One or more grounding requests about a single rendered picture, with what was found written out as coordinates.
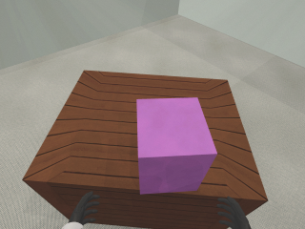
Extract carton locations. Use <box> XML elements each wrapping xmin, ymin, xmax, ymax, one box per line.
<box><xmin>136</xmin><ymin>97</ymin><xmax>217</xmax><ymax>195</ymax></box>

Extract robot left hand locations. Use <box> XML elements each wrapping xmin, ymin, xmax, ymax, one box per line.
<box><xmin>68</xmin><ymin>191</ymin><xmax>100</xmax><ymax>225</ymax></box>

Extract robot right hand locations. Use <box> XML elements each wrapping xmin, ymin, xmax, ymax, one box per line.
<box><xmin>216</xmin><ymin>196</ymin><xmax>252</xmax><ymax>229</ymax></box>

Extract pedestal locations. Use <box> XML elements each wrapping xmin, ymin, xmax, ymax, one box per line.
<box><xmin>22</xmin><ymin>70</ymin><xmax>268</xmax><ymax>229</ymax></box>

